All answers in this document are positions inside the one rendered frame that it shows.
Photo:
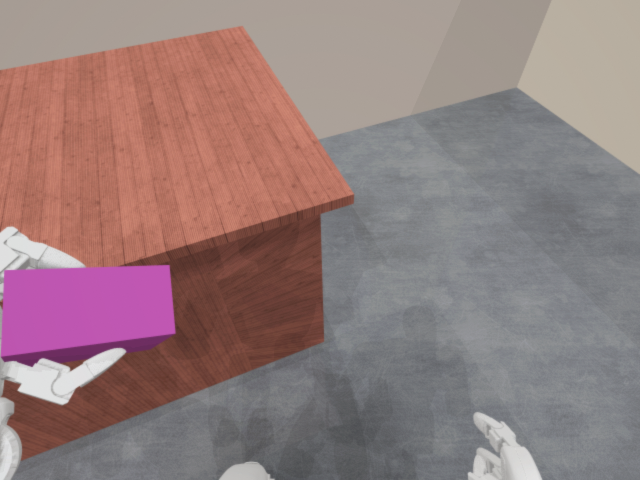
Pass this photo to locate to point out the left robot forearm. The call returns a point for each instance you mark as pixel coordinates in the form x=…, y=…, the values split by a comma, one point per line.
x=10, y=443

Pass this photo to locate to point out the sponge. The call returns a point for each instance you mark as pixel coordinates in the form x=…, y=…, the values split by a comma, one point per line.
x=71, y=314

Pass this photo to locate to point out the robot right hand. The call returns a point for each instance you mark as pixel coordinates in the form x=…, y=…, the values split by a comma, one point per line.
x=515, y=462

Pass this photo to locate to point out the robot left hand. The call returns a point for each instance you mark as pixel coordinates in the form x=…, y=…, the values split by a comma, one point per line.
x=46, y=380

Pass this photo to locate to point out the table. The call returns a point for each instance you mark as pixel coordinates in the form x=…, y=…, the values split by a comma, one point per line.
x=185, y=152

